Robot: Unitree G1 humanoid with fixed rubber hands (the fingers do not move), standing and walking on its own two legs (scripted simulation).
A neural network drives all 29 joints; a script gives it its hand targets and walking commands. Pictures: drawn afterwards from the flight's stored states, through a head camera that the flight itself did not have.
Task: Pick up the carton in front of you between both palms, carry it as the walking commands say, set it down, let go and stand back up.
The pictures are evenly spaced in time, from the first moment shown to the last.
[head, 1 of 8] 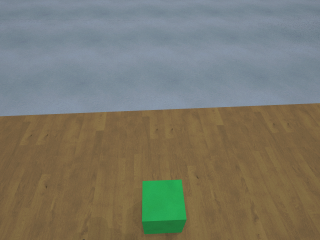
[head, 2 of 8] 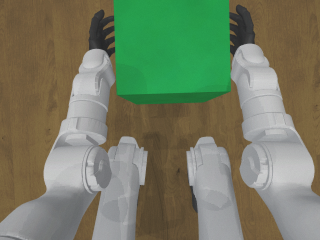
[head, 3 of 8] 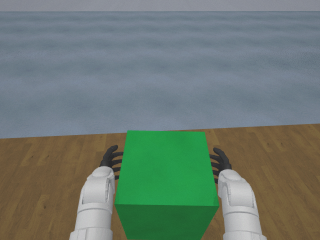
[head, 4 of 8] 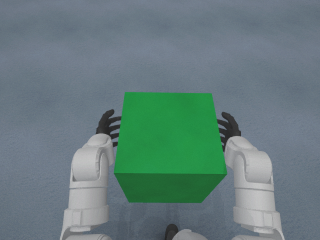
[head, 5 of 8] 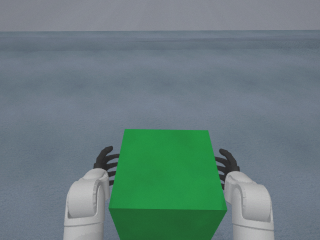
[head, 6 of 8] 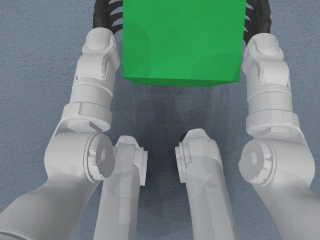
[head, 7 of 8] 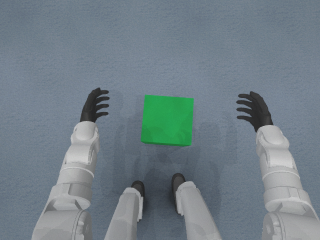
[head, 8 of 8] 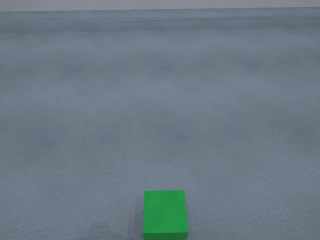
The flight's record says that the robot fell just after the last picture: no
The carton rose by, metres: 0.69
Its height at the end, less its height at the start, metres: -0.14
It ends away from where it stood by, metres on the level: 2.96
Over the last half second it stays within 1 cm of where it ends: yes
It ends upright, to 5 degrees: yes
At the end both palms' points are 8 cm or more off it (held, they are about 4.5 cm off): yes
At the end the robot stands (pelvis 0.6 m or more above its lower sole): yes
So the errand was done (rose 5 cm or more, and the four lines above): yes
